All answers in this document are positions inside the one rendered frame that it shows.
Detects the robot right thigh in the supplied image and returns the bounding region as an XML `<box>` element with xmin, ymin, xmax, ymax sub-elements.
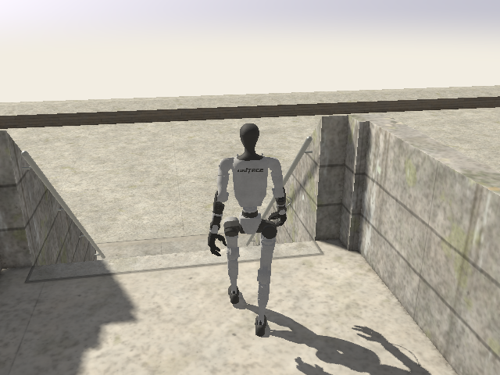
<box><xmin>257</xmin><ymin>219</ymin><xmax>277</xmax><ymax>284</ymax></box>

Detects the robot left forearm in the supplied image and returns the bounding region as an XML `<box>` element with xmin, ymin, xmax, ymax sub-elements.
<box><xmin>209</xmin><ymin>191</ymin><xmax>225</xmax><ymax>234</ymax></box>

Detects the robot right forearm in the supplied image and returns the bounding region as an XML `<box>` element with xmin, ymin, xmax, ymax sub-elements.
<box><xmin>275</xmin><ymin>187</ymin><xmax>287</xmax><ymax>215</ymax></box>

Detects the left robot upper arm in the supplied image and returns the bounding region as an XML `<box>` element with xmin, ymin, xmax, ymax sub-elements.
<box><xmin>217</xmin><ymin>157</ymin><xmax>234</xmax><ymax>202</ymax></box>

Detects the right robot hand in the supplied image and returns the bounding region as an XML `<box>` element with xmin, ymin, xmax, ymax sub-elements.
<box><xmin>268</xmin><ymin>211</ymin><xmax>287</xmax><ymax>227</ymax></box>

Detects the robot left shin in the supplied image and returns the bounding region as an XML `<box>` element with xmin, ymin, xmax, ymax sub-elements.
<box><xmin>227</xmin><ymin>247</ymin><xmax>238</xmax><ymax>294</ymax></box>

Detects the right robot upper arm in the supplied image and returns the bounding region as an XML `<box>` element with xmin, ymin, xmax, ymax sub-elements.
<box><xmin>266</xmin><ymin>157</ymin><xmax>284</xmax><ymax>198</ymax></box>

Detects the left robot hand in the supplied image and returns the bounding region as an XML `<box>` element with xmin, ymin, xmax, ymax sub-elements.
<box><xmin>208</xmin><ymin>232</ymin><xmax>227</xmax><ymax>256</ymax></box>

